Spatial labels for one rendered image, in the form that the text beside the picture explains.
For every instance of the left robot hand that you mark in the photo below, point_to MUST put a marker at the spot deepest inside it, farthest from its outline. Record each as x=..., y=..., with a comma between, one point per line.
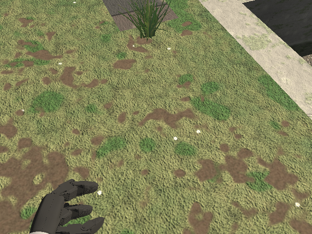
x=53, y=212

